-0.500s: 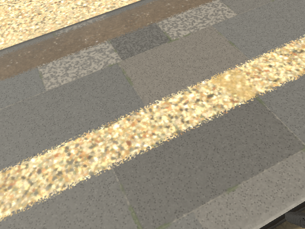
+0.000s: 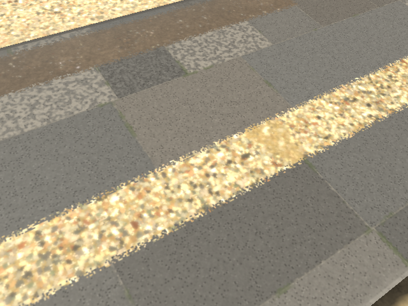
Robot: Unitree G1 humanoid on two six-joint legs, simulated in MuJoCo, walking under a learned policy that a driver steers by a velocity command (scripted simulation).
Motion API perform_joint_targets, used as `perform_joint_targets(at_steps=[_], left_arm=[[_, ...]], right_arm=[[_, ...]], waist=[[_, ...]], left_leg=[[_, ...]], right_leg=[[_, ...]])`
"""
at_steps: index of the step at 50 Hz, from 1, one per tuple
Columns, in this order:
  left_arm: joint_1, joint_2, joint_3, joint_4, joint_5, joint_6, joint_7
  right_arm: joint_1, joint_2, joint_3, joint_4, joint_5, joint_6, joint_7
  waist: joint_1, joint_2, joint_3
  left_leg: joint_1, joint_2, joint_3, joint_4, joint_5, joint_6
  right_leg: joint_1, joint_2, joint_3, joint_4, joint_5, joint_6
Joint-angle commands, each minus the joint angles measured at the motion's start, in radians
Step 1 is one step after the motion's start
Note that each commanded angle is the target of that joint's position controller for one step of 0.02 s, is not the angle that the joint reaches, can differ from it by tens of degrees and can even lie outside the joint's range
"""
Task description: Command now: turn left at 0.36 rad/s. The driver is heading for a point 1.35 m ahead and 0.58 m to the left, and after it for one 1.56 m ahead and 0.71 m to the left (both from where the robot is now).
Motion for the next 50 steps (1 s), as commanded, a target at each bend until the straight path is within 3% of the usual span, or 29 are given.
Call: perform_joint_targets(at_steps=[1,8,10,13,15,18,21,25,26,27,28,29,30,31,32,33,34,35,36,37,38,39,42,44,45,47,48,49,50], left_arm=[[-0.003,0.091,0.034,-0.051,-0.016,-0.03,-0.004],[-0.105,0.091,0.02,-0.069,-0.02,-0.048,-0.031],[-0.129,0.101,0.015,-0.08,-0.023,-0.051,-0.044],[-0.16,0.092,-0.005,-0.098,-0.031,-0.066,-0.06],[-0.176,0.09,-0.027,-0.128,-0.019,-0.073,-0.059],[-0.165,0.117,-0.034,-0.147,-0.024,-0.099,-0.072],[-0.116,0.125,-0.039,-0.16,-0.037,-0.087,-0.077],[0.108,0.137,-0.044,-0.124,-0.036,-0.059,-0.086],[0.284,0.108,-0.055,-0.098,-0.018,-0.054,-0.089],[0.547,0.112,-0.037,0.001,0.009,-0.051,-0.119],[0.557,0.083,-0.038,0.052,0.011,-0.044,-0.144],[0.504,0.093,-0.058,0.065,-0.016,-0.041,-0.146],[0.228,0.136,-0.075,-0.037,-0.063,-0.037,-0.125],[0.154,0.169,-0.058,-0.068,-0.049,-0.027,-0.109],[0.143,0.256,-0.027,-0.061,-0.027,-0.021,-0.105],[0.081,0.279,-0.022,-0.042,-0.024,-0.03,-0.075],[0.11,0.185,-0.048,-0.025,0.006,-0.047,-0.051],[0.119,0.153,-0.057,-0.031,0.047,-0.063,-0.048],[0.137,0.167,-0.046,-0.026,0.037,-0.079,-0.046],[0.196,0.165,-0.039,-0.003,0.022,-0.088,-0.042],[0.261,0.11,-0.044,0.03,0.013,-0.103,-0.036],[0.323,0.075,-0.047,0.043,0.013,-0.109,-0.037],[0.5,0.085,-0.033,0.079,0.013,-0.077,-0.028],[0.55,0.092,-0.035,0.093,0.0,-0.068,-0.018],[0.486,0.068,-0.05,0.059,0.003,-0.076,-0.02],[0.482,0.104,-0.047,0.061,0.019,-0.093,-0.011],[0.521,0.134,-0.041,0.086,0.008,-0.1,-0.012],[0.508,0.166,-0.03,0.082,-0.012,-0.107,-0.021],[0.415,0.181,-0.02,0.048,-0.028,-0.113,-0.034]], right_arm=[[0.097,-0.201,-0.048,-0.023,0.014,-0.009,-0.021],[0.182,-0.265,-0.056,-0.038,0.01,0.013,-0.054],[0.221,-0.263,-0.053,-0.033,0.019,0.014,-0.064],[0.257,-0.258,-0.047,-0.039,0.001,0.02,-0.068],[0.301,-0.257,-0.045,-0.055,-0.004,0.033,-0.077],[0.262,-0.277,-0.046,-0.096,0.022,0.021,-0.077],[0.174,-0.282,-0.046,-0.157,0.009,0.034,-0.084],[-0.07,-0.279,-0.04,-0.295,-0.008,0.06,-0.082],[-0.206,-0.234,-0.031,-0.35,0.014,0.069,-0.075],[-0.286,-0.201,-0.014,-0.388,-0.005,0.111,-0.067],[-0.291,-0.082,0.009,-0.41,-0.02,0.134,-0.059],[-0.162,0.066,0.042,-0.442,-0.007,0.135,-0.052],[0.167,0.132,0.052,-0.393,0.029,0.11,-0.024],[0.179,0.069,0.041,-0.353,0.033,0.089,-0.016],[0.102,0.013,0.037,-0.373,0.028,0.072,-0.018],[-0.147,-0.034,0.051,-0.469,0.032,0.061,-0.027],[-0.239,-0.071,0.042,-0.47,0.041,0.059,-0.023],[-0.12,-0.127,0.018,-0.405,0.059,0.083,-0.018],[-0.083,-0.143,0.004,-0.383,0.043,0.101,-0.015],[-0.097,-0.138,-0.001,-0.389,0.027,0.103,-0.007],[-0.098,-0.139,-0.013,-0.393,0.026,0.098,0.014],[-0.114,-0.132,-0.015,-0.397,0.025,0.095,0.032],[-0.341,-0.062,0.005,-0.475,0.029,0.077,0.069],[-0.43,0.005,0.023,-0.498,0.028,0.052,0.102],[-0.399,0.012,0.026,-0.461,0.039,0.038,0.115],[-0.328,-0.05,-0.003,-0.434,-0.001,0.012,0.133],[-0.234,-0.099,-0.024,-0.408,-0.012,0.012,0.137],[-0.062,-0.148,-0.054,-0.357,-0.016,0.023,0.131],[0.17,-0.192,-0.086,-0.286,-0.011,0.041,0.117]], waist=[[0.0,0.18,-0.115],[-0.015,0.203,-0.098],[-0.022,0.243,-0.105],[-0.027,0.296,-0.084],[-0.038,0.251,-0.108],[-0.02,0.25,-0.166],[0.009,0.315,-0.164],[0.13,0.317,-0.188],[0.235,0.302,-0.227],[0.376,0.17,-0.215],[0.364,-0.006,-0.043],[0.179,-0.317,0.07],[-0.132,-0.465,0.069],[-0.168,-0.322,0.118],[-0.165,-0.277,0.156],[-0.105,-0.29,0.366],[-0.047,-0.143,0.421],[-0.061,-0.049,0.356],[-0.044,-0.042,0.328],[-0.013,-0.034,0.321],[0.001,-0.02,0.286],[0.031,0.004,0.246],[0.151,0.076,0.21],[0.182,0.022,0.165],[0.169,0.025,0.156],[0.092,-0.074,0.015],[0.038,-0.127,-0.082],[-0.046,-0.169,-0.173],[-0.173,-0.165,-0.234]], left_leg=[[0.233,0.275,-0.315,-0.112,-0.04,0.201],[0.212,0.283,-0.405,-0.095,-0.075,0.224],[0.25,0.29,-0.459,-0.128,-0.297,0.214],[0.216,0.296,-0.523,-0.131,-0.46,0.229],[0.246,0.309,-0.519,-0.116,-0.38,0.203],[0.239,0.296,-0.496,-0.114,-0.326,0.141],[0.079,0.274,-0.482,-0.075,-0.31,0.116],[-0.257,0.244,-0.403,0.048,-0.222,0.044],[-0.437,0.219,-0.354,0.09,-0.138,-0.016],[-0.47,0.09,-0.212,0.278,-0.144,-0.036],[-0.563,-0.031,-0.18,0.648,-0.237,-0.043],[-0.749,-0.157,-0.134,0.957,-0.604,-0.018],[-0.799,-0.111,-0.139,1.141,-0.607,-0.003],[-0.79,-0.082,-0.112,1.238,-0.458,-0.017],[-0.851,-0.015,-0.087,1.232,-0.351,-0.008],[-0.881,-0.009,-0.019,1.162,-0.328,-0.045],[-0.86,0.022,-0.056,1.176,-0.273,-0.06],[-0.773,0.047,-0.131,1.144,-0.196,-0.069],[-0.762,0.041,-0.138,1.116,-0.194,-0.078],[-0.814,0.041,-0.145,1.083,-0.189,-0.068],[-0.887,0.078,-0.253,1.063,-0.09,-0.049],[-0.928,0.052,-0.21,0.993,-0.075,-0.036],[-0.807,-0.01,0.047,0.692,-0.145,-0.01],[-0.815,-0.001,0.087,0.594,-0.148,0.013],[-0.75,-0.028,0.178,0.534,-0.193,0.045],[-0.306,-0.133,0.316,0.42,-0.202,0.094],[-0.106,-0.154,0.329,0.387,-0.158,0.112],[0.104,-0.127,0.254,0.304,-0.091,0.15],[0.373,-0.037,0.109,0.095,0.082,0.2]], right_leg=[[-0.159,-0.007,0.006,0.074,0.006,0.004],[-0.21,0.028,0.026,0.08,0.024,0.042],[-0.261,0.024,0.03,0.069,0.04,0.042],[-0.326,0.036,0.014,0.164,0.037,0.049],[-0.373,0.026,0.026,0.241,0.019,0.053],[-0.282,-0.023,0.065,0.149,0.088,0.044],[-0.127,-0.025,0.064,0.189,0.087,0.065],[0.226,-0.057,-0.003,0.176,0.065,0.045],[0.494,-0.117,-0.014,-0.013,0.096,-0.002],[0.596,-0.048,-0.217,-0.229,0.253,0.027],[0.495,-0.055,-0.151,-0.418,0.178,0.019],[0.345,-0.098,-0.037,-0.477,0.283,0.048],[0.193,-0.287,0.278,-0.621,0.697,0.026],[0.121,-0.309,0.267,-0.698,0.698,0.04],[0.072,-0.364,0.373,-0.834,0.346,-0.015],[-0.179,-0.358,0.45,-0.971,0.003,-0.085],[-0.203,-0.368,0.402,-0.967,-0.065,-0.111],[-0.119,-0.372,0.294,-0.903,-0.038,-0.151],[-0.019,-0.378,0.224,-0.907,-0.029,-0.178],[0.112,-0.377,0.167,-0.915,-0.007,-0.193],[0.274,-0.391,0.149,-0.848,-0.083,-0.18],[0.415,-0.362,0.065,-0.846,-0.018,-0.162],[0.516,-0.308,-0.063,-0.933,0.172,-0.139],[0.667,-0.331,-0.112,-0.943,0.361,-0.108],[0.641,-0.286,-0.195,-0.945,0.504,-0.091],[0.506,-0.241,-0.333,-0.78,1.332,-0.059],[0.474,-0.246,-0.343,-0.62,1.545,-0.048],[0.427,-0.254,-0.321,-0.434,1.558,-0.049],[0.292,-0.216,-0.321,-0.182,1.282,-0.043]])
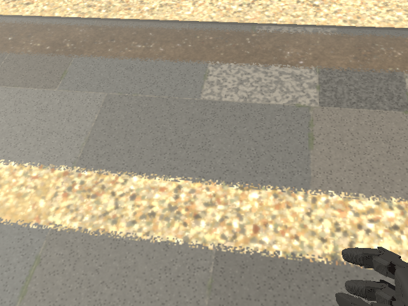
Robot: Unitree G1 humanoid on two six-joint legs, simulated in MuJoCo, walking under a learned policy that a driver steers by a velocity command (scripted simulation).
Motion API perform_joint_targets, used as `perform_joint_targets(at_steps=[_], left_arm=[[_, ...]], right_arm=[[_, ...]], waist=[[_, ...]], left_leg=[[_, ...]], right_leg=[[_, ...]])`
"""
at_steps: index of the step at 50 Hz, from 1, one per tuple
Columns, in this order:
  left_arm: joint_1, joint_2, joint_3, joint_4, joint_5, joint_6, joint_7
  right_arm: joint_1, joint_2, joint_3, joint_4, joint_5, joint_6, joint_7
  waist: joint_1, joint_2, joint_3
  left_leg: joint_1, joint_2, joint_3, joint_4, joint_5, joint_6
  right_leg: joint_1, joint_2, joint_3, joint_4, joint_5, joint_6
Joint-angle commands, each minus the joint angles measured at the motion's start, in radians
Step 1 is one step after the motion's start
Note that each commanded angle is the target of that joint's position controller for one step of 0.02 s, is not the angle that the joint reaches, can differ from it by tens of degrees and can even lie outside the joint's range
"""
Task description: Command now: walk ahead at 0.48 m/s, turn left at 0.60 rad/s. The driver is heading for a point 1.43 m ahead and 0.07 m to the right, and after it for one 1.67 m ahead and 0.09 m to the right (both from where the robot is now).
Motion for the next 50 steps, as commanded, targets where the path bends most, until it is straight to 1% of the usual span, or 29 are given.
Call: perform_joint_targets(at_steps=[1,2,3,4,5,6,7,9,10,11,12,16,17,21,23,24,25,26,27,28,29,30,31,35,38,42,46,48,50], left_arm=[[-0.2,0.184,0.058,-0.161,0.004,-0.046,-0.021],[-0.174,0.154,0.047,-0.242,-0.008,-0.066,-0.028],[-0.256,0.202,0.06,-0.272,-0.033,-0.086,-0.031],[-0.277,0.194,0.058,-0.279,-0.053,-0.091,-0.039],[-0.282,0.198,0.068,-0.241,-0.041,-0.097,-0.042],[-0.251,0.188,0.066,-0.225,-0.027,-0.092,-0.051],[-0.22,0.171,0.061,-0.208,-0.029,-0.068,-0.054],[-0.202,0.106,0.023,-0.236,-0.001,-0.05,-0.056],[-0.242,0.116,0.022,-0.241,0.019,-0.053,-0.059],[-0.313,0.126,0.016,-0.268,0.044,-0.062,-0.054],[-0.359,0.137,0.016,-0.285,0.051,-0.066,-0.052],[-0.584,0.131,0.005,-0.346,0.011,-0.075,-0.053],[-0.6,0.142,0.011,-0.353,-0.003,-0.072,-0.06],[-0.624,0.171,0.021,-0.373,-0.005,-0.07,-0.077],[-0.532,0.217,0.041,-0.357,-0.005,-0.064,-0.073],[-0.422,0.253,0.061,-0.323,-0.009,-0.065,-0.068],[-0.283,0.278,0.071,-0.294,-0.001,-0.06,-0.061],[-0.184,0.353,0.084,-0.286,0.03,-0.059,-0.06],[-0.161,0.292,0.072,-0.278,0.032,-0.058,-0.07],[-0.221,0.219,0.055,-0.291,0.017,-0.058,-0.07],[-0.277,0.204,0.048,-0.3,0.01,-0.052,-0.066],[-0.317,0.199,0.043,-0.295,0.016,-0.053,-0.07],[-0.343,0.188,0.04,-0.293,0.019,-0.062,-0.075],[-0.341,0.198,0.044,-0.259,0.005,-0.078,-0.077],[-0.315,0.228,0.054,-0.246,0.01,-0.073,-0.074],[-0.266,0.254,0.061,-0.221,0.003,-0.061,-0.071],[-0.199,0.264,0.07,-0.175,-0.009,-0.04,-0.058],[-0.206,0.274,0.077,-0.167,-0.012,-0.024,-0.049],[-0.229,0.295,0.085,-0.166,-0.004,-0.009,-0.037]], right_arm=[[0.436,-0.191,-0.093,0.068,-0.009,0.01,-0.015],[0.432,-0.207,-0.079,0.069,-0.046,-0.01,-0.029],[0.402,-0.182,-0.081,0.042,-0.051,-0.012,-0.052],[0.303,-0.147,-0.068,0.029,-0.047,-0.022,-0.062],[0.301,-0.091,-0.041,0.058,-0.031,-0.054,-0.063],[0.305,-0.074,-0.032,0.072,-0.038,-0.06,-0.065],[0.276,-0.068,-0.024,0.089,-0.03,-0.053,-0.071],[0.184,-0.089,-0.026,0.09,0.003,-0.035,-0.086],[0.171,-0.066,-0.018,0.089,0.001,-0.044,-0.083],[0.186,-0.095,-0.023,0.105,-0.005,-0.058,-0.08],[0.197,-0.115,-0.029,0.124,-0.011,-0.07,-0.075],[0.325,-0.155,-0.032,0.2,0.012,-0.081,-0.062],[0.33,-0.162,-0.032,0.205,0.017,-0.076,-0.06],[0.381,-0.169,-0.028,0.25,0.019,-0.052,-0.058],[0.359,-0.193,-0.032,0.252,0.005,-0.04,-0.062],[0.346,-0.186,-0.026,0.248,-0.004,-0.033,-0.058],[0.323,-0.17,-0.017,0.227,-0.017,-0.029,-0.058],[0.401,-0.084,0.011,0.193,-0.03,-0.042,-0.058],[0.475,-0.046,0.029,0.213,-0.005,-0.055,-0.054],[0.392,-0.155,0.006,0.206,0.022,-0.063,-0.051],[0.307,-0.168,0.005,0.179,0.033,-0.065,-0.054],[0.26,-0.159,0.007,0.168,0.027,-0.068,-0.055],[0.24,-0.161,-0.001,0.157,0.012,-0.063,-0.061],[0.253,-0.098,0.007,0.157,0.006,-0.04,-0.064],[0.152,-0.089,0.014,0.129,-0.002,-0.049,-0.059],[0.024,-0.059,0.025,0.103,-0.005,-0.064,-0.044],[-0.074,-0.081,0.02,0.064,0.007,-0.074,-0.027],[-0.075,-0.104,0.012,0.055,0.003,-0.077,-0.023],[0.016,-0.138,-0.005,0.075,-0.001,-0.076,-0.027]], waist=[[-0.278,-0.106,-0.245],[-0.193,-0.126,-0.399],[-0.213,-0.139,-0.386],[-0.151,-0.107,-0.218],[-0.107,-0.114,-0.127],[-0.087,-0.082,-0.115],[-0.05,-0.034,-0.048],[0.021,-0.038,-0.003],[0.006,-0.031,0.003],[-0.012,-0.02,0.015],[-0.032,-0.015,0.009],[-0.155,-0.01,0.002],[-0.156,-0.001,0.014],[-0.152,0.008,0.014],[-0.093,0.046,-0.064],[-0.032,0.042,-0.142],[0.034,0.026,-0.263],[0.014,-0.178,-0.423],[-0.004,-0.334,-0.54],[0.011,-0.192,-0.396],[0.0,-0.123,-0.255],[-0.025,-0.062,-0.151],[-0.047,-0.065,-0.106],[-0.086,-0.117,-0.053],[-0.06,-0.092,0.009],[-0.004,-0.094,0.022],[0.017,-0.098,0.035],[-0.007,-0.103,0.021],[-0.065,-0.132,-0.053]], left_leg=[[0.997,0.2,-0.342,-0.187,0.238,0.14],[1.15,0.426,-0.766,-0.184,-0.014,0.306],[1.026,0.441,-0.813,-0.301,-0.208,0.293],[0.845,0.372,-0.671,-0.367,-0.179,0.258],[0.701,0.325,-0.59,-0.397,-0.033,0.191],[0.654,0.304,-0.565,-0.397,0.075,0.175],[0.555,0.273,-0.474,-0.421,0.182,0.158],[0.325,0.217,-0.337,-0.433,0.133,0.144],[0.241,0.184,-0.303,-0.466,0.167,0.138],[0.169,0.179,-0.295,-0.493,0.244,0.14],[0.16,0.169,-0.267,-0.488,0.305,0.132],[0.358,0.225,-0.288,-0.519,0.234,0.086],[0.434,0.245,-0.294,-0.508,0.193,0.072],[0.653,0.306,-0.303,-0.429,0.325,0.03],[0.716,0.305,-0.297,-0.288,0.615,0.004],[0.705,0.271,-0.261,-0.143,0.715,-0.021],[0.563,0.237,-0.248,0.064,0.626,-0.044],[0.217,0.099,-0.214,0.418,0.175,-0.101],[0.007,0.005,-0.264,0.641,-0.423,-0.133],[-0.073,0.071,-0.311,0.716,-0.389,-0.121],[-0.093,0.121,-0.262,0.706,-0.314,-0.124],[-0.089,0.156,-0.231,0.656,-0.244,-0.131],[-0.065,0.191,-0.22,0.608,-0.202,-0.135],[-0.044,0.233,-0.186,0.49,-0.155,-0.171],[-0.129,0.25,-0.166,0.312,-0.001,-0.203],[-0.009,0.204,-0.109,0.042,0.219,-0.201],[-0.057,0.184,-0.123,-0.072,0.208,-0.168],[-0.053,0.178,-0.134,-0.109,0.136,-0.144],[0.092,0.136,-0.101,-0.118,0.081,-0.114]], right_leg=[[-0.675,0.016,0.131,0.708,0.18,-0.01],[-0.931,0.053,0.352,0.989,-0.054,-0.007],[-0.961,0.022,0.428,0.958,0.001,-0.045],[-0.955,-0.009,0.397,0.869,0.059,-0.058],[-0.924,-0.027,0.387,0.902,0.085,-0.083],[-0.96,-0.017,0.37,1.047,0.039,-0.082],[-0.996,-0.018,0.342,1.116,-0.003,-0.064],[-0.946,-0.068,0.309,0.887,0.092,-0.017],[-0.888,-0.081,0.288,0.771,0.191,-0.006],[-0.858,-0.077,0.261,0.697,0.27,0.013],[-0.825,-0.079,0.257,0.59,0.36,0.019],[-0.786,-0.03,0.235,0.202,0.564,-0.03],[-0.817,-0.032,0.249,0.123,0.566,-0.042],[-0.787,0.007,0.258,-0.031,0.482,-0.081],[-0.652,0.055,0.246,-0.05,0.379,-0.111],[-0.495,0.074,0.216,-0.085,0.413,-0.134],[-0.224,0.003,0.262,-0.031,0.445,-0.172],[0.165,-0.229,0.594,0.02,0.47,-0.289],[0.292,-0.348,0.947,-0.125,0.321,-0.379],[0.167,-0.316,0.883,-0.176,0.182,-0.324],[0.022,-0.279,0.735,-0.199,0.189,-0.289],[-0.115,-0.229,0.636,-0.235,0.289,-0.276],[-0.19,-0.197,0.57,-0.267,0.394,-0.273],[-0.284,-0.146,0.46,-0.354,0.457,-0.282],[-0.278,-0.125,0.398,-0.391,0.493,-0.277],[-0.309,-0.081,0.302,-0.404,0.505,-0.243],[-0.151,-0.151,0.323,-0.36,0.541,-0.231],[-0.074,-0.178,0.333,-0.31,0.609,-0.209],[-0.048,-0.174,0.318,-0.194,0.856,-0.184]])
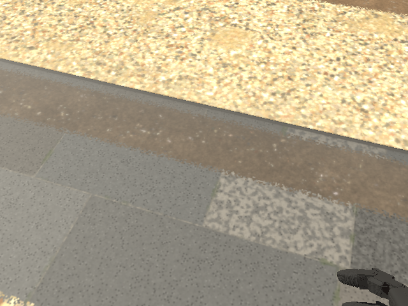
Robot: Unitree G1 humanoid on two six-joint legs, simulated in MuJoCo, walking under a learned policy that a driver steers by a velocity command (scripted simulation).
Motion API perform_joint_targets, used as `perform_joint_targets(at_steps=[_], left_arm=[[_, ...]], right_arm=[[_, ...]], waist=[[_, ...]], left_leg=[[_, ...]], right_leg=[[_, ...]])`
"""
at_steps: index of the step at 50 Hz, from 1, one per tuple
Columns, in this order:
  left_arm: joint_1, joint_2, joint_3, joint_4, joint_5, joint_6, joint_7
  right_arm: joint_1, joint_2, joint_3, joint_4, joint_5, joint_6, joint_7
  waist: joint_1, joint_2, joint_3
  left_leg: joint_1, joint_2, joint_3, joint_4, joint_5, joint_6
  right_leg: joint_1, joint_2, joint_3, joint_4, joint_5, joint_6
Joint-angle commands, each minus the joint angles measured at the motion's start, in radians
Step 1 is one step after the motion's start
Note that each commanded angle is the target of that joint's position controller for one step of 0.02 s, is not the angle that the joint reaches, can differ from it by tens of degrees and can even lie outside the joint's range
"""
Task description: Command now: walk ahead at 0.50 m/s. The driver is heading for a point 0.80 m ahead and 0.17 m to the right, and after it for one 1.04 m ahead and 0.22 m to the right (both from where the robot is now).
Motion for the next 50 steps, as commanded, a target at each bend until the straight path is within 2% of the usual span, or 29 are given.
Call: perform_joint_targets(at_steps=[1,2,3,4,5,6,7,8,10,12,18,21,23,25,26,27,28,29,30,31,32,33,34,36,38,41,44,47,50], left_arm=[[-0.041,0.176,0.046,-0.051,0.004,0.017,0.021],[-0.032,0.137,0.027,-0.07,0.017,0.016,0.026],[0.083,0.031,-0.006,-0.102,0.019,-0.001,0.016],[0.066,0.061,-0.006,-0.088,0.01,-0.022,0.012],[-0.025,0.134,0.017,-0.104,-0.018,-0.032,0.003],[-0.09,0.132,0.014,-0.122,-0.022,-0.036,0.0],[-0.12,0.124,0.016,-0.127,-0.005,-0.035,0.001],[-0.107,0.115,0.021,-0.121,0.006,-0.025,0.002],[-0.063,0.079,0.016,-0.107,0.009,-0.004,0.003],[-0.096,0.064,0.011,-0.121,0.016,0.006,0.009],[-0.313,0.022,-0.005,-0.171,0.013,-0.015,-0.004],[-0.398,0.024,-0.005,-0.199,0.003,-0.025,-0.022],[-0.425,0.038,0.0,-0.216,0.001,-0.028,-0.031],[-0.396,0.058,0.009,-0.215,0.004,-0.031,-0.038],[-0.345,0.075,0.018,-0.203,0.007,-0.031,-0.037],[-0.232,0.103,0.036,-0.17,0.012,-0.031,-0.032],[-0.081,0.152,0.057,-0.134,0.018,-0.028,-0.023],[0.02,0.255,0.08,-0.125,0.038,-0.023,-0.017],[0.058,0.195,0.067,-0.113,0.019,-0.018,-0.02],[0.0,0.147,0.047,-0.118,0.013,-0.018,-0.019],[-0.062,0.126,0.04,-0.127,0.014,-0.016,-0.017],[-0.115,0.103,0.033,-0.126,0.019,-0.017,-0.02],[-0.151,0.076,0.025,-0.13,0.026,-0.023,-0.022],[-0.174,0.074,0.027,-0.122,0.025,-0.034,-0.025],[-0.167,0.095,0.034,-0.104,0.022,-0.043,-0.021],[-0.135,0.111,0.04,-0.076,0.019,-0.037,-0.008],[-0.099,0.13,0.045,-0.05,0.011,-0.028,0.001],[-0.038,0.142,0.05,-0.011,0.0,-0.017,0.003],[-0.033,0.153,0.057,0.009,-0.007,0.0,0.011]], right_arm=[[0.147,-0.18,-0.072,-0.021,-0.003,-0.011,-0.012],[0.312,-0.233,-0.092,0.015,-0.013,-0.005,-0.027],[0.412,-0.331,-0.116,0.027,-0.034,0.002,-0.034],[0.417,-0.255,-0.098,0.026,-0.016,0.006,-0.031],[0.358,-0.206,-0.082,0.02,-0.007,0.009,-0.034],[0.3,-0.183,-0.076,0.016,-0.006,0.011,-0.034],[0.25,-0.157,-0.068,0.011,-0.011,0.011,-0.031],[0.217,-0.133,-0.062,0.006,-0.02,0.005,-0.029],[0.198,-0.134,-0.064,0.01,-0.019,-0.005,-0.026],[0.207,-0.155,-0.071,0.028,-0.014,-0.017,-0.03],[0.293,-0.193,-0.08,0.07,-0.008,-0.006,-0.053],[0.359,-0.21,-0.084,0.099,0.002,0.007,-0.053],[0.376,-0.211,-0.086,0.118,0.009,0.017,-0.057],[0.373,-0.218,-0.09,0.129,0.01,0.026,-0.06],[0.356,-0.225,-0.093,0.129,0.01,0.03,-0.062],[0.342,-0.219,-0.09,0.129,0.008,0.036,-0.065],[0.348,-0.18,-0.073,0.117,-0.006,0.037,-0.068],[0.454,-0.081,-0.04,0.086,-0.012,0.02,-0.062],[0.44,-0.093,-0.039,0.1,-0.009,0.001,-0.056],[0.364,-0.179,-0.063,0.081,0.019,-0.011,-0.047],[0.289,-0.178,-0.062,0.061,0.027,-0.016,-0.045],[0.251,-0.166,-0.062,0.053,0.013,-0.015,-0.047],[0.26,-0.159,-0.068,0.059,0.002,-0.006,-0.05],[0.304,-0.119,-0.062,0.079,-0.001,0.016,-0.053],[0.279,-0.102,-0.059,0.072,-0.007,0.027,-0.057],[0.176,-0.085,-0.052,0.046,-0.013,0.022,-0.055],[0.077,-0.067,-0.044,0.026,-0.007,0.011,-0.044],[-0.011,-0.074,-0.043,-0.004,-0.001,0.003,-0.032],[-0.022,-0.104,-0.053,-0.021,0.0,-0.011,-0.02]], waist=[[-0.161,-0.109,-0.136],[-0.226,-0.075,-0.271],[-0.188,0.154,-0.411],[-0.209,0.206,-0.468],[-0.207,0.14,-0.302],[-0.182,0.061,-0.191],[-0.151,0.019,-0.116],[-0.114,0.038,-0.09],[-0.079,0.063,-0.084],[-0.074,0.052,-0.05],[-0.153,0.017,0.0],[-0.187,0.018,0.012],[-0.183,0.027,0.021],[-0.153,0.046,0.002],[-0.119,0.054,-0.031],[-0.056,0.039,-0.103],[0.006,0.001,-0.227],[-0.012,-0.215,-0.386],[0.008,-0.295,-0.451],[0.009,-0.213,-0.308],[-0.012,-0.15,-0.201],[-0.04,-0.1,-0.119],[-0.075,-0.109,-0.092],[-0.11,-0.125,-0.086],[-0.118,-0.112,-0.064],[-0.091,-0.089,-0.035],[-0.054,-0.091,-0.013],[-0.021,-0.09,0.01],[-0.046,-0.103,0.013]], left_leg=[[0.261,-0.05,0.043,-0.04,-0.038,0.061],[0.547,0.047,-0.045,0.014,0.003,0.11],[0.938,0.31,-0.486,-0.003,-0.124,0.271],[0.972,0.355,-0.731,-0.15,-0.233,0.306],[0.849,0.321,-0.593,-0.173,-0.289,0.257],[0.697,0.28,-0.462,-0.195,-0.241,0.226],[0.559,0.238,-0.374,-0.229,-0.162,0.213],[0.46,0.205,-0.313,-0.26,-0.1,0.204],[0.358,0.18,-0.248,-0.319,-0.04,0.221],[0.323,0.172,-0.192,-0.359,0.006,0.233],[0.388,0.131,-0.072,-0.366,0.048,0.184],[0.467,0.166,-0.086,-0.34,0.021,0.177],[0.542,0.198,-0.103,-0.304,0.051,0.163],[0.595,0.216,-0.11,-0.251,0.136,0.141],[0.605,0.206,-0.097,-0.186,0.263,0.127],[0.584,0.165,-0.059,-0.046,0.396,0.105],[0.466,0.115,-0.02,0.171,0.326,0.074],[0.069,-0.028,0.035,0.565,-0.045,-0.001],[-0.107,-0.097,-0.083,0.736,-0.569,-0.012],[-0.208,-0.035,-0.12,0.811,-0.542,0.002],[-0.218,0.016,-0.086,0.785,-0.458,0.01],[-0.195,0.05,-0.067,0.717,-0.389,0.007],[-0.132,0.081,-0.074,0.659,-0.338,0.002],[-0.052,0.09,-0.064,0.613,-0.293,-0.018],[-0.073,0.095,-0.058,0.543,-0.234,-0.038],[-0.11,0.095,-0.051,0.354,-0.073,-0.055],[-0.066,0.065,-0.023,0.172,0.057,-0.055],[-0.054,0.043,-0.02,0.082,0.066,-0.046],[-0.026,0.028,-0.041,0.008,-0.015,-0.019]], right_leg=[[-0.016,-0.244,0.066,0.266,0.897,-0.102],[-0.178,-0.202,0.041,0.502,0.75,-0.071],[-0.606,-0.034,0.009,0.895,0.24,0.01],[-0.758,0.012,0.135,1.045,-0.239,0.015],[-0.853,-0.054,0.151,1.102,-0.203,0.006],[-0.85,-0.103,0.111,1.063,-0.117,0.001],[-0.82,-0.135,0.091,1.003,-0.051,0.01],[-0.756,-0.165,0.097,0.957,-0.004,0.017],[-0.677,-0.178,0.089,0.919,0.034,0.038],[-0.704,-0.187,0.081,0.857,0.095,0.059],[-0.727,-0.157,0.05,0.483,0.405,0.06],[-0.725,-0.131,0.041,0.382,0.418,0.041],[-0.742,-0.121,0.05,0.333,0.367,0.014],[-0.696,-0.106,0.046,0.302,0.297,-0.015],[-0.615,-0.082,0.024,0.285,0.273,-0.033],[-0.45,-0.049,-0.01,0.26,0.29,-0.059],[-0.196,-0.109,0.043,0.298,0.335,-0.099],[0.206,-0.366,0.461,0.284,0.227,-0.251],[0.283,-0.435,0.75,0.132,0.114,-0.303],[0.183,-0.412,0.646,0.107,0.029,-0.258],[0.046,-0.373,0.516,0.09,0.065,-0.23],[-0.088,-0.333,0.422,0.056,0.151,-0.218],[-0.179,-0.3,0.356,0.026,0.227,-0.205],[-0.266,-0.275,0.286,-0.026,0.311,-0.216],[-0.29,-0.269,0.227,-0.061,0.377,-0.229],[-0.266,-0.247,0.153,-0.084,0.399,-0.211],[-0.255,-0.225,0.096,-0.088,0.366,-0.185],[-0.2,-0.256,0.116,-0.063,0.335,-0.182],[-0.133,-0.293,0.169,0.004,0.356,-0.162]])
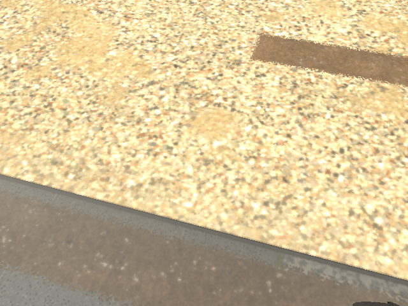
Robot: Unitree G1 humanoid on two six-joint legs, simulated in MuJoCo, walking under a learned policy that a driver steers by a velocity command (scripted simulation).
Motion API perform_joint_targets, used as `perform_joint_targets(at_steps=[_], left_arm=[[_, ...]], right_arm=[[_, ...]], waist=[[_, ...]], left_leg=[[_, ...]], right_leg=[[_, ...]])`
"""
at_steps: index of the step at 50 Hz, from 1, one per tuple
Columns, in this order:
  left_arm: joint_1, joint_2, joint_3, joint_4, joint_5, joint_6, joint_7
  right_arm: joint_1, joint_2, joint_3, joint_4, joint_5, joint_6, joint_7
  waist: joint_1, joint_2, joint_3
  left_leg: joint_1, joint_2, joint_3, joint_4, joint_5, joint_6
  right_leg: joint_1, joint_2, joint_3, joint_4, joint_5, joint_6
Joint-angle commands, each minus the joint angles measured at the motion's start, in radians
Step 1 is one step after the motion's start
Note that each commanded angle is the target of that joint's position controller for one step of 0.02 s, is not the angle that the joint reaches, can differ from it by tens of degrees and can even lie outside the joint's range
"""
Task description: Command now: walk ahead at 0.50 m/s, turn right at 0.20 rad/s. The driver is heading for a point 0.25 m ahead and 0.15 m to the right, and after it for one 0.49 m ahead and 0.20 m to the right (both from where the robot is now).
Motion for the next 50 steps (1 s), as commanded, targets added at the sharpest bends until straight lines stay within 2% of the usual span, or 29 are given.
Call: perform_joint_targets(at_steps=[1,2,3,4,5,6,7,8,9,11,13,15,19,22,25,28,29,30,31,32,33,34,35,36,37,40,43,46,50], left_arm=[[0.001,0.188,0.05,-0.028,-0.008,0.007,0.013],[-0.02,0.19,0.05,-0.029,-0.009,0.012,0.015],[-0.019,0.162,0.04,-0.03,-0.003,0.014,0.015],[-0.017,0.098,0.015,-0.052,0.018,0.012,0.015],[0.109,-0.009,-0.015,-0.074,0.009,-0.004,0.014],[0.072,0.089,0.007,-0.055,-0.011,-0.015,0.013],[-0.006,0.147,0.027,-0.079,-0.029,-0.018,0.012],[-0.051,0.141,0.028,-0.088,-0.024,-0.016,0.016],[-0.074,0.131,0.032,-0.091,-0.012,-0.01,0.018],[-0.045,0.096,0.035,-0.085,-0.014,0.015,0.014],[-0.058,0.065,0.032,-0.097,-0.013,0.035,0.013],[-0.094,0.056,0.032,-0.117,-0.006,0.045,0.013],[-0.189,0.035,0.023,-0.148,-0.004,0.037,-0.009],[-0.293,0.022,0.014,-0.189,-0.001,0.035,-0.028],[-0.349,0.034,0.016,-0.227,-0.003,0.039,-0.043],[-0.281,0.08,0.041,-0.235,0.0,0.047,-0.049],[-0.17,0.113,0.062,-0.21,-0.003,0.05,-0.046],[-0.001,0.171,0.096,-0.161,-0.005,0.055,-0.033],[0.099,0.268,0.122,-0.138,-0.01,0.065,-0.01],[0.013,0.317,0.114,-0.187,0.001,0.046,-0.015],[-0.003,0.216,0.083,-0.202,0.009,0.03,-0.027],[-0.043,0.175,0.068,-0.195,0.019,0.016,-0.028],[-0.102,0.145,0.059,-0.195,0.015,0.009,-0.028],[-0.151,0.109,0.05,-0.199,0.014,0.008,-0.023],[-0.174,0.105,0.045,-0.206,0.025,0.008,-0.018],[-0.179,0.13,0.048,-0.185,0.029,-0.001,-0.006],[-0.178,0.123,0.042,-0.159,0.023,0.011,0.011],[-0.165,0.122,0.037,-0.13,0.026,0.025,0.021],[-0.162,0.107,0.026,-0.084,0.03,0.036,0.018]], right_arm=[[-0.051,-0.115,-0.033,-0.08,0.001,-0.031,0.008],[0.013,-0.131,-0.043,-0.062,0.0,-0.035,0.006],[0.141,-0.172,-0.066,-0.022,-0.004,-0.037,-0.003],[0.31,-0.242,-0.088,0.004,-0.02,-0.037,-0.014],[0.367,-0.32,-0.106,0.022,-0.026,-0.025,-0.017],[0.369,-0.221,-0.081,0.015,-0.018,-0.024,-0.016],[0.309,-0.172,-0.066,0.01,-0.013,-0.026,-0.018],[0.243,-0.145,-0.057,0.005,-0.015,-0.027,-0.019],[0.191,-0.111,-0.048,0.007,-0.016,-0.03,-0.017],[0.144,-0.089,-0.045,0.014,-0.026,-0.041,-0.018],[0.134,-0.107,-0.053,0.029,-0.025,-0.052,-0.022],[0.142,-0.126,-0.061,0.046,-0.027,-0.054,-0.029],[0.155,-0.154,-0.07,0.064,-0.024,-0.041,-0.042],[0.2,-0.178,-0.078,0.084,-0.014,-0.027,-0.047],[0.231,-0.198,-0.087,0.103,0.002,-0.006,-0.046],[0.207,-0.238,-0.1,0.098,0.017,0.016,-0.051],[0.191,-0.245,-0.102,0.093,0.022,0.024,-0.052],[0.185,-0.226,-0.094,0.089,0.021,0.026,-0.054],[0.217,-0.135,-0.063,0.064,-0.024,0.017,-0.052],[0.27,-0.061,-0.034,0.013,-0.025,-0.015,-0.04],[0.16,-0.164,-0.055,0.014,0.016,-0.044,-0.028],[0.125,-0.169,-0.056,0.004,0.038,-0.054,-0.025],[0.134,-0.156,-0.055,0.025,0.02,-0.052,-0.035],[0.14,-0.164,-0.061,0.039,-0.003,-0.041,-0.043],[0.156,-0.162,-0.064,0.047,-0.006,-0.024,-0.043],[0.188,-0.122,-0.057,0.06,-0.016,0.01,-0.051],[0.132,-0.094,-0.046,0.047,-0.02,0.018,-0.053],[0.061,-0.089,-0.039,0.038,-0.014,0.014,-0.041],[0.022,-0.108,-0.043,0.033,-0.017,0.01,-0.03]], waist=[[-0.052,-0.121,0.03],[-0.095,-0.123,-0.002],[-0.152,-0.104,-0.087],[-0.217,-0.012,-0.239],[-0.165,0.26,-0.359],[-0.202,0.194,-0.341],[-0.197,0.138,-0.209],[-0.17,0.086,-0.143],[-0.147,0.072,-0.083],[-0.103,0.094,-0.048],[-0.087,0.061,-0.017],[-0.087,0.033,0.006],[-0.115,0.018,0.032],[-0.155,-0.001,0.063],[-0.161,0.004,0.082],[-0.093,0.048,0.01],[-0.025,0.046,-0.05],[0.061,0.014,-0.136],[0.056,-0.195,-0.202],[-0.048,-0.34,-0.34],[0.022,-0.158,-0.327],[-0.002,-0.129,-0.209],[-0.048,-0.04,-0.132],[-0.074,-0.049,-0.108],[-0.097,-0.072,-0.101],[-0.126,-0.071,-0.107],[-0.112,-0.1,-0.111],[-0.073,-0.116,-0.115],[-0.06,-0.13,-0.086]], left_leg=[[0.065,-0.02,-0.002,-0.058,-0.064,0.025],[0.167,-0.039,0.019,-0.088,-0.078,0.04],[0.364,-0.049,0.033,-0.1,-0.078,0.064],[0.644,0.106,-0.115,-0.065,-0.065,0.123],[0.963,0.336,-0.534,-0.152,-0.259,0.264],[0.922,0.327,-0.632,-0.236,-0.413,0.259],[0.817,0.301,-0.489,-0.255,-0.425,0.217],[0.703,0.266,-0.382,-0.278,-0.351,0.195],[0.605,0.232,-0.294,-0.311,-0.274,0.184],[0.493,0.198,-0.172,-0.37,-0.171,0.175],[0.453,0.2,-0.088,-0.407,-0.082,0.187],[0.459,0.201,-0.019,-0.425,-0.02,0.193],[0.488,0.172,0.12,-0.437,0.029,0.172],[0.546,0.19,0.175,-0.432,0.041,0.165],[0.649,0.22,0.206,-0.384,0.119,0.146],[0.7,0.221,0.25,-0.193,0.548,0.114],[0.678,0.201,0.271,-0.033,0.65,0.098],[0.56,0.158,0.29,0.197,0.579,0.061],[0.264,0.085,0.287,0.532,-0.027,0.012],[-0.081,-0.126,0.093,0.828,-0.636,-0.037],[-0.157,-0.071,-0.045,0.869,-0.593,-0.021],[-0.165,-0.03,-0.027,0.827,-0.517,-0.002],[-0.114,0.02,-0.021,0.748,-0.453,-0.004],[-0.055,0.049,-0.022,0.673,-0.423,-0.008],[0.017,0.057,-0.024,0.651,-0.401,-0.012],[0.069,0.032,0.0,0.539,-0.317,-0.043],[0.065,0.021,0.005,0.347,-0.177,-0.059],[0.117,0.0,0.012,0.165,-0.036,-0.058],[0.148,-0.018,0.002,0.051,-0.078,-0.036]], right_leg=[[-0.018,-0.3,0.191,0.003,0.318,-0.154],[-0.028,-0.284,0.185,0.071,0.394,-0.137],[-0.072,-0.227,0.151,0.221,0.471,-0.11],[-0.233,-0.157,0.1,0.507,0.294,-0.068],[-0.618,0.003,0.044,0.85,-0.226,0.0],[-0.719,-0.031,0.168,0.991,-0.312,0.0],[-0.777,-0.075,0.169,1.025,-0.231,-0.011],[-0.755,-0.119,0.146,1.004,-0.149,-0.01],[-0.728,-0.144,0.145,0.958,-0.088,-0.006],[-0.636,-0.175,0.147,0.916,-0.02,0.001],[-0.645,-0.183,0.142,0.887,0.021,0.012],[-0.687,-0.185,0.147,0.819,0.091,0.024],[-0.673,-0.173,0.097,0.597,0.276,0.023],[-0.671,-0.161,0.042,0.478,0.306,0.007],[-0.685,-0.145,0.009,0.412,0.237,-0.024],[-0.534,-0.062,-0.067,0.4,0.093,-0.081],[-0.392,-0.017,-0.092,0.372,0.084,-0.11],[-0.133,0.023,-0.078,0.313,0.141,-0.148],[0.139,-0.169,0.226,0.299,0.192,-0.214],[0.362,-0.386,0.815,0.11,0.051,-0.418],[0.322,-0.398,0.765,0.044,0.165,-0.37],[0.201,-0.371,0.582,0.072,0.364,-0.33],[0.055,-0.32,0.433,0.097,0.547,-0.287],[-0.043,-0.284,0.341,0.093,0.628,-0.259],[-0.121,-0.264,0.298,0.074,0.692,-0.248],[-0.193,-0.234,0.199,0.044,0.859,-0.25],[-0.173,-0.197,0.126,0.048,0.847,-0.215],[-0.148,-0.184,0.105,0.052,0.77,-0.185],[-0.108,-0.221,0.157,0.1,0.683,-0.185]])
